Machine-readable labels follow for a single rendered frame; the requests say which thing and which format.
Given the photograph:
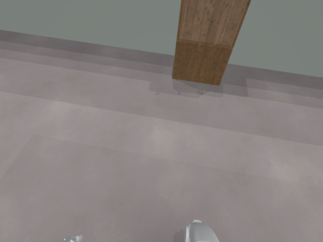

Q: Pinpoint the right robot thigh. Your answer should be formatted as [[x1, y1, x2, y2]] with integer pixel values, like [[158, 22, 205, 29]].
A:
[[184, 222, 219, 242]]

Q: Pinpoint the cupboard door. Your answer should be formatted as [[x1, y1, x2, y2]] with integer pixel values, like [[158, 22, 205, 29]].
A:
[[179, 0, 248, 46]]

